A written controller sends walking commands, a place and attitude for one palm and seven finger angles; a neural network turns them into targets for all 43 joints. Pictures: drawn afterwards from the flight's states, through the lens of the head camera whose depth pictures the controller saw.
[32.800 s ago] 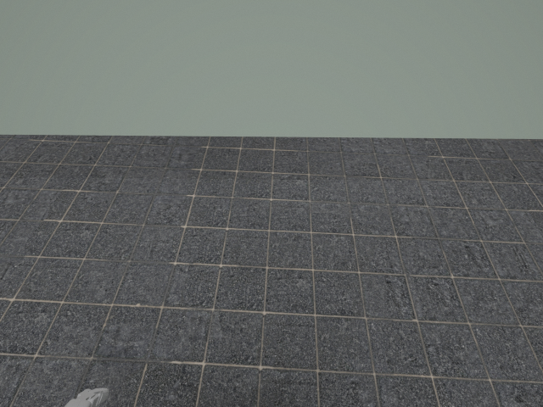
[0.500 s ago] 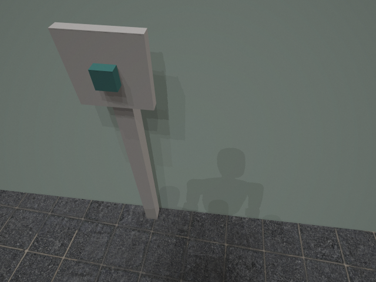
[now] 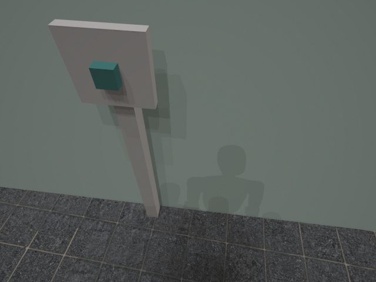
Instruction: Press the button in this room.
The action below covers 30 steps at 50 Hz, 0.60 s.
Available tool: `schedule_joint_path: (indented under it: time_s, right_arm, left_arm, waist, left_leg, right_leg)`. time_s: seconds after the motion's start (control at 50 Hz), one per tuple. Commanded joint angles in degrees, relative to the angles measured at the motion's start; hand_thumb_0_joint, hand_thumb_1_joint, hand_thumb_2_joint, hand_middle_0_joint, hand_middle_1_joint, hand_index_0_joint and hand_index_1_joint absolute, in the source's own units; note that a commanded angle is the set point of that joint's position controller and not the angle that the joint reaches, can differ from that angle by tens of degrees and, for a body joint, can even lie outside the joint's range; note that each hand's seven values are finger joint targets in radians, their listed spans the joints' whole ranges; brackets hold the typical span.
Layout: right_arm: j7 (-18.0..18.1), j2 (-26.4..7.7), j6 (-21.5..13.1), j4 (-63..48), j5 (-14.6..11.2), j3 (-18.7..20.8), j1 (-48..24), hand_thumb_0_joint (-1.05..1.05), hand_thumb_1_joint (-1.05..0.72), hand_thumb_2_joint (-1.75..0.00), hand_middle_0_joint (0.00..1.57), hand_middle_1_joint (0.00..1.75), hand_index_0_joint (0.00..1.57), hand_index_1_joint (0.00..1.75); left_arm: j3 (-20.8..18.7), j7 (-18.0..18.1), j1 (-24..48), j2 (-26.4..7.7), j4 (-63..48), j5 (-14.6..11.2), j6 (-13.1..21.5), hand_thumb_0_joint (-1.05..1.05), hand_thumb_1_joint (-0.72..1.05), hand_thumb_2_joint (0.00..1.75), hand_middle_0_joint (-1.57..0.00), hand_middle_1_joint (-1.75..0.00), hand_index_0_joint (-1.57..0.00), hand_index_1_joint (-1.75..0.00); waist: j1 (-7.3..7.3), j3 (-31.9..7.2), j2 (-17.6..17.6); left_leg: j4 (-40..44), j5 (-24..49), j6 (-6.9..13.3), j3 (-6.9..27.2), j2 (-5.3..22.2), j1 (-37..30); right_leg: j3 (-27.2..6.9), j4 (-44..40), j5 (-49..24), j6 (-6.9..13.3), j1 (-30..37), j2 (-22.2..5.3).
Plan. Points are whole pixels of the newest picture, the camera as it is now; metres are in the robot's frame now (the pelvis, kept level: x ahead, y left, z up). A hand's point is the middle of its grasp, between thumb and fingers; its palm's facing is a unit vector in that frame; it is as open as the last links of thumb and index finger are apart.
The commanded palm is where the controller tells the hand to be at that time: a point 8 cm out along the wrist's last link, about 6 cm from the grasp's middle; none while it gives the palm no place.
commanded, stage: raise the hand and make a fist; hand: left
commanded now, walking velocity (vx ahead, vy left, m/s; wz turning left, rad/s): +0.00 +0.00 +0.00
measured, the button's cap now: (107, 75) +0.51 +0.23 +0.17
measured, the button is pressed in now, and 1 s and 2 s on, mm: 0 0 0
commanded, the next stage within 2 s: none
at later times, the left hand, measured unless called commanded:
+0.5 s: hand out of the picture +0.12 +0.17 -0.02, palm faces +0.01 -1.00 +0.01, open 5.1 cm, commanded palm +0.11 +0.24 +0.00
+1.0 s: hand (72, 246) +0.16 +0.22 +0.06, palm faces -0.01 -1.00 -0.08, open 3.1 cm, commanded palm +0.13 +0.27 +0.07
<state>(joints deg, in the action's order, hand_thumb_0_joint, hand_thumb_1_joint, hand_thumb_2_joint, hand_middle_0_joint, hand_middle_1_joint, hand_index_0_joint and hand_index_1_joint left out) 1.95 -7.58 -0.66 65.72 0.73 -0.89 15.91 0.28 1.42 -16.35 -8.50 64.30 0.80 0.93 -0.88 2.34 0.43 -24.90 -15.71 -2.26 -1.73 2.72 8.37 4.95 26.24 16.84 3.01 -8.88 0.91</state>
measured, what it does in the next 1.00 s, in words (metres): shifts its weight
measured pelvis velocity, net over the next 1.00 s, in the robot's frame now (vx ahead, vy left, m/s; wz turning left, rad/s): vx -0.04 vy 0.04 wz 0.01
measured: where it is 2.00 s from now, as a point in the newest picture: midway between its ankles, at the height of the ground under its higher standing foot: outside the picture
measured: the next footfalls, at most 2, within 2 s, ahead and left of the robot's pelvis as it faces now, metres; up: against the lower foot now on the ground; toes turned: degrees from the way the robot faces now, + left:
none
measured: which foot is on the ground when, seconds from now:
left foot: down 0.00-1.00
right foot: down 0.00-1.00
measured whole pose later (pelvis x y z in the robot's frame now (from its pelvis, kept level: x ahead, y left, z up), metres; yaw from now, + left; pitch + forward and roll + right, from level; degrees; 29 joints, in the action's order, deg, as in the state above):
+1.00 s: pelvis -0.04 +0.04 -0.03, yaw +1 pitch +3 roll -1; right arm 3.1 -13.9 -15.3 33.8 -2.5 -1.4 17.6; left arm -8.6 -12.6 -26.3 -13.5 -13.2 -14.4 11.5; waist 0.2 -3.3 -2.5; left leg -46.8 -23.0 1.0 -1.4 1.4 27.3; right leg 4.9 44.5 22.0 0.2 -25.8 -1.5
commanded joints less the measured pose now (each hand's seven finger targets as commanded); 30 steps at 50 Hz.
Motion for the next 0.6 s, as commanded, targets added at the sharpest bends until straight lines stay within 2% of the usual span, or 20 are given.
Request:
schedule_joint_path:
  time_s: [0.0,0.02,0.04,0.06,0.08,0.1,0.12,0.14,0.16,0.2,0.24,0.26,0.3,0.34,0.4,0.46,0.48,0.52,0.56,0.58]
  right_arm:
    - [0.4,-5.2,-1.0,-1.2,0.0,1.0,4.0,0.00,-0.90,-0.90,0.20,0.30,0.20,0.30]
    - [-0.1,-6.8,-1.4,-5.3,-0.7,1.6,-3.2,0.00,-0.90,-0.90,0.20,0.30,0.20,0.30]
    - [2.3,-17.5,-11.1,-25.3,-2.9,2.1,-1.1,0.00,-0.90,-0.90,0.20,0.30,0.20,0.30]
    - [4.2,-11.6,-15.5,-21.9,-1.6,1.6,-4.4,0.00,-0.90,-0.90,0.20,0.30,0.20,0.30]
    - [4.0,-9.5,-17.0,-21.8,-3.4,2.9,-4.9,0.00,-0.90,-0.90,0.20,0.30,0.20,0.30]
    - [3.7,-10.7,-17.7,-20.9,-4.0,2.9,-3.1,0.00,-0.90,-0.90,0.20,0.30,0.20,0.30]
    - [3.8,-12.5,-18.9,-24.2,-3.8,3.7,-5.2,0.00,-0.90,-0.90,0.20,0.30,0.20,0.30]
    - [3.7,-14.0,-19.5,-25.5,-2.6,4.6,-4.1,0.00,-0.90,-0.90,0.20,0.30,0.20,0.30]
    - [3.5,-13.8,-19.7,-27.3,-1.6,5.0,-4.1,0.00,-0.90,-0.90,0.20,0.30,0.20,0.30]
    - [1.9,-12.8,-19.9,-31.4,-1.2,5.6,-6.3,0.00,-0.90,-0.90,0.20,0.30,0.20,0.30]
    - [0.3,-12.7,-19.0,-34.6,-1.4,6.2,-8.7,0.00,-0.90,-0.90,0.20,0.30,0.20,0.30]
    - [-0.6,-12.9,-18.6,-36.5,-1.5,6.5,-9.6,0.00,-0.90,-0.90,0.20,0.30,0.20,0.30]
    - [-2.0,-13.4,-17.2,-40.5,-1.9,7.0,-10.7,0.00,-0.90,-0.90,0.20,0.30,0.20,0.30]
    - [-1.4,-12.7,-15.1,-45.1,-2.6,6.7,-12.6,0.00,-0.90,-0.90,0.20,0.30,0.20,0.30]
    - [-0.1,-12.1,-12.8,-48.5,-3.0,5.7,-11.5,0.00,-0.90,-0.90,0.20,0.30,0.20,0.30]
    - [0.7,-11.2,-12.3,-48.2,-2.5,4.8,-6.9,0.00,-0.90,-0.90,0.20,0.30,0.20,0.30]
    - [0.8,-11.5,-12.4,-48.1,-2.2,4.2,-6.5,0.00,-0.90,-0.90,0.20,0.30,0.20,0.30]
    - [1.2,-11.9,-13.2,-47.1,-2.2,3.7,-5.7,0.00,-0.90,-0.90,0.20,0.30,0.20,0.30]
    - [1.3,-12.4,-14.1,-46.5,-2.5,2.8,-6.0,0.00,-0.90,-0.90,0.20,0.30,0.20,0.30]
    - [1.5,-12.6,-14.4,-45.9,-2.7,2.5,-6.4,0.00,-0.90,-0.90,0.20,0.30,0.20,0.30]
  left_arm:
    - [-1.0,0.5,-4.3,-6.1,-1.3,-0.1,0.9,0.00,0.90,0.90,-0.20,-0.30,-0.20,-0.30]
    - [-1.6,3.1,-9.6,-6.9,1.0,0.4,2.2,0.00,0.90,0.90,-0.20,-0.30,-0.20,-0.30]
    - [-2.5,1.5,33.1,-16.9,-89.8,-12.9,15.3,0.00,0.90,0.90,-0.23,-0.33,-0.23,-0.33]
    - [-5.6,4.9,9.0,-14.9,-74.8,-7.1,12.0,0.00,0.90,0.90,-0.25,-0.36,-0.25,-0.36]
    - [0.0,7.3,-5.9,-2.6,-64.7,-8.9,3.9,0.00,0.90,0.90,-0.28,-0.39,-0.28,-0.39]
    - [5.5,5.7,-6.4,4.8,-65.1,-10.1,2.8,0.00,0.90,0.90,-0.31,-0.42,-0.31,-0.42]
    - [4.0,4.9,-2.4,1.6,-70.6,-11.1,5.2,0.00,0.90,0.90,-0.34,-0.45,-0.34,-0.45]
    - [1.4,3.7,-3.4,-1.3,-70.8,-10.5,7.8,0.00,0.90,0.90,-0.36,-0.48,-0.36,-0.48]
    - [0.5,2.3,-6.8,-0.2,-67.1,-10.2,10.2,0.00,0.90,0.90,-0.39,-0.51,-0.39,-0.51]
    - [-0.9,-2.8,-18.0,2.0,-61.5,-11.0,16.6,0.00,0.90,0.90,-0.45,-0.57,-0.45,-0.57]
    - [-3.2,-9.6,-24.3,1.8,-58.8,-13.0,24.1,0.00,0.90,0.90,-0.50,-0.63,-0.50,-0.63]
    - [-3.9,-13.4,-24.3,0.8,-60.0,-13.7,28.1,0.00,0.90,0.90,-0.53,-0.66,-0.53,-0.66]
    - [-9.9,-19.0,-22.9,-6.6,-63.5,-13.7,32.9,0.00,0.90,0.90,-0.58,-0.72,-0.58,-0.72]
    - [-11.1,-19.6,-21.7,-7.5,-68.8,-14.3,30.4,0.00,0.90,0.90,-0.64,-0.78,-0.64,-0.78]
    - [-9.6,-16.1,-11.7,-7.2,-80.5,-15.4,26.8,0.00,0.90,0.90,-0.72,-0.87,-0.72,-0.87]
    - [-7.9,-12.2,-6.4,-6.6,-88.2,-13.8,28.1,0.00,0.90,0.90,-0.81,-0.96,-0.81,-0.96]
    - [-6.1,-12.2,-3.0,-6.7,-91.3,-13.5,29.1,0.00,0.90,0.90,-0.83,-0.99,-0.83,-0.99]
    - [-4.7,-13.2,-3.4,-6.5,-90.4,-13.2,29.7,0.00,0.90,0.90,-0.89,-1.05,-0.89,-1.05]
    - [-3.0,-15.2,-2.7,-6.7,-88.9,-13.6,28.1,0.00,0.90,0.90,-0.94,-1.11,-0.94,-1.11]
    - [-3.1,-16.3,-2.5,-7.3,-86.3,-13.8,26.3,0.00,0.90,0.90,-0.97,-1.14,-0.97,-1.14]
  waist:
    - [0.23,0.7,0.0]
    - [-2.10,1.9,0.6]
    - [6.07,-26.4,-13.0]
    - [0.12,-27.5,-20.2]
    - [1.80,-16.4,-13.3]
    - [2.65,-10.0,-6.4]
    - [3.78,-4.3,0.0]
    - [5.05,-6.3,7.2]
    - [4.86,-5.9,12.2]
    - [0.61,-6.8,13.3]
    - [-1.50,-6.0,15.9]
    - [-1.60,-7.0,13.8]
    - [-2.51,-11.7,5.9]
    - [-3.41,-14.1,3.0]
    - [-1.11,-13.7,-1.0]
    - [1.61,-15.0,-4.5]
    - [3.07,-14.5,-3.2]
    - [3.84,-14.6,-4.7]
    - [4.28,-12.8,-6.2]
    - [4.61,-11.2,-4.1]
  left_leg:
    - [3.0,11.7,3.1,2.5,3.3,2.0]
    - [-11.7,9.1,1.3,-0.9,2.4,7.8]
    - [-1.4,17.2,4.5,-0.3,-2.8,-8.3]
    - [0.2,26.9,4.6,-0.6,-1.4,-10.6]
    - [-0.6,28.5,3.6,1.9,0.5,-3.5]
    - [-3.3,24.4,3.8,1.6,-0.1,-1.1]
    - [-5.3,17.7,4.3,2.6,-1.1,2.9]
    - [-7.5,13.1,4.6,2.4,-2.0,5.3]
    - [-9.8,10.1,4.4,2.8,-2.5,9.1]
    - [-12.8,7.0,2.9,2.1,-3.3,16.2]
    - [-16.6,3.4,1.8,1.5,-3.7,24.5]
    - [-18.7,2.1,1.6,0.8,-4.1,26.7]
    - [-22.1,2.2,1.7,-0.4,-4.7,27.9]
    - [-22.5,0.6,2.6,-1.9,-5.0,28.5]
    - [-22.5,-3.7,3.3,-0.8,-4.3,27.2]
    - [-23.5,-2.0,3.9,1.1,-2.9,24.0]
    - [-23.8,-2.1,4.2,2.2,-2.5,23.7]
    - [-24.0,-2.1,4.2,2.8,-2.2,22.7]
    - [-23.1,-4.2,4.0,3.7,-2.1,23.0]
    - [-22.7,-5.3,4.2,4.1,-2.0,23.9]
  right_leg:
    - [-6.6,-5.2,-14.3,0.2,-0.4,-7.3]
    - [-12.5,-5.2,-47.9,-4.0,0.1,-12.2]
    - [-8.8,0.7,-39.5,-1.3,7.1,-7.6]
    - [-5.3,3.7,-24.8,0.0,5.6,-3.8]
    - [-1.0,3.7,-15.2,-1.1,-1.7,-2.7]
    - [-0.1,2.6,-16.8,-2.0,-5.2,-2.6]
    - [0.1,2.4,-16.0,-2.8,-9.6,-2.6]
    - [0.3,2.9,-12.4,-3.3,-12.9,-2.5]
    - [0.4,4.5,-9.6,-3.8,-15.9,-2.4]
    - [0.0,9.0,-6.0,-3.5,-17.7,-2.2]
    - [-1.3,13.2,-5.3,-3.4,-18.9,-2.4]
    - [-2.4,15.0,-5.2,-3.1,-19.6,-2.7]
    - [-5.4,17.4,-6.0,-2.2,-18.0,-3.8]
    - [-6.3,17.5,-1.3,-2.0,-17.7,-3.7]
    - [-6.9,16.5,6.9,-2.1,-21.5,-2.7]
    - [-5.1,17.8,3.8,-1.9,-24.1,-1.5]
    - [-4.5,18.5,3.2,-2.0,-25.6,-1.0]
    - [-3.6,18.6,2.8,-1.8,-26.4,-0.8]
    - [-3.3,17.5,5.1,-1.8,-26.7,-0.7]
    - [-3.8,16.3,6.8,-1.9,-26.2,-0.6]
